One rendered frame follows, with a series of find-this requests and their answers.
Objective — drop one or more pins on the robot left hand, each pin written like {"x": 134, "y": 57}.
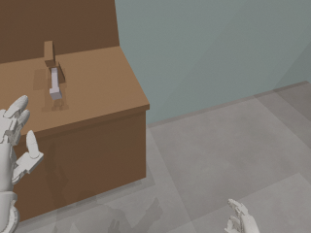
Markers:
{"x": 11, "y": 122}

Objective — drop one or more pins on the left robot forearm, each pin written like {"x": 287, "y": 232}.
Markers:
{"x": 9, "y": 214}

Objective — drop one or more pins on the robot right hand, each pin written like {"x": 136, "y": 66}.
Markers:
{"x": 246, "y": 224}

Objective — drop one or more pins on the tap lever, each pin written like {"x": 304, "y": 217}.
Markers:
{"x": 55, "y": 90}

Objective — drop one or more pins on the counter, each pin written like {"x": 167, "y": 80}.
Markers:
{"x": 93, "y": 139}

